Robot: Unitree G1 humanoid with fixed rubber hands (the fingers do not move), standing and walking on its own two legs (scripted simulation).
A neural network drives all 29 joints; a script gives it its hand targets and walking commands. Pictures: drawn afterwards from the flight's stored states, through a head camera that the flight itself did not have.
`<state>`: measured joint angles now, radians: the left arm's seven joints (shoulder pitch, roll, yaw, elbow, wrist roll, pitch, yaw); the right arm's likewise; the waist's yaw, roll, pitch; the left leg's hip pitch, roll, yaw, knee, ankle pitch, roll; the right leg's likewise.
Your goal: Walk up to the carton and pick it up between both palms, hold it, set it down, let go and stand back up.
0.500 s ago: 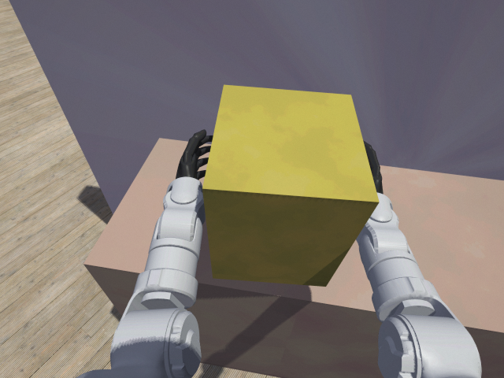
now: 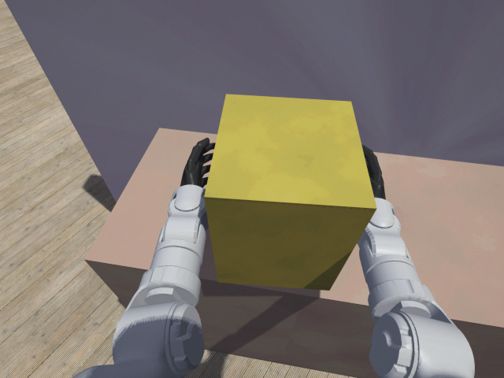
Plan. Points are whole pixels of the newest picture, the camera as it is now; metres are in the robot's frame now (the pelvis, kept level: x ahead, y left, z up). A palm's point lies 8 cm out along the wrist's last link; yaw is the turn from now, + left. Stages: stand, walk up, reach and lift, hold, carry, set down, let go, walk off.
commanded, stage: set down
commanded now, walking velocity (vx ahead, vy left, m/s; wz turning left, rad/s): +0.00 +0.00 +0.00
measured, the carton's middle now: (280, 197) +0.39 -0.01 +0.07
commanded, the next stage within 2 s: none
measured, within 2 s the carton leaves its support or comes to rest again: rests again in 1.02 s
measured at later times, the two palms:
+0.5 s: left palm (201, 193) +0.41 +0.13 +0.05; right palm (367, 202) +0.39 -0.17 +0.05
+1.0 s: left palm (201, 207) +0.40 +0.13 +0.02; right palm (362, 212) +0.39 -0.16 +0.03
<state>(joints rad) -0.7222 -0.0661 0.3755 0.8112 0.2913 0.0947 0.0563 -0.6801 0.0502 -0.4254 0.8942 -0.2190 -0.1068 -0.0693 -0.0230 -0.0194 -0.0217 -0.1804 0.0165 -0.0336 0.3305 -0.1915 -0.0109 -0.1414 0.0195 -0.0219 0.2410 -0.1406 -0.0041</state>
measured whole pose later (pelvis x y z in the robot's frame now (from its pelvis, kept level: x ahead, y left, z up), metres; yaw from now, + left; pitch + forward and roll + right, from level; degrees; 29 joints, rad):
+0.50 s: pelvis +0.01 +0.00 +0.00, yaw -1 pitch +8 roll -1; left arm -0.71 -0.07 0.38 0.91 0.30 -0.04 0.09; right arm -0.67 0.05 -0.47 0.93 -0.29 -0.21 -0.05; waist -0.02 0.00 -0.05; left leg -0.29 0.02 -0.01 0.36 -0.21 -0.01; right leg -0.25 0.02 -0.02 0.26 -0.14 0.00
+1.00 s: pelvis +0.00 +0.00 +0.00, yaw +0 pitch +13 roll -1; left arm -0.74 -0.03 0.37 1.11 0.26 -0.22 0.13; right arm -0.69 0.05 -0.49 1.02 -0.32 -0.30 -0.08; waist -0.02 0.02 -0.10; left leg -0.41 0.03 -0.01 0.38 -0.19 -0.01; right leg -0.37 0.02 -0.04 0.28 -0.13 -0.01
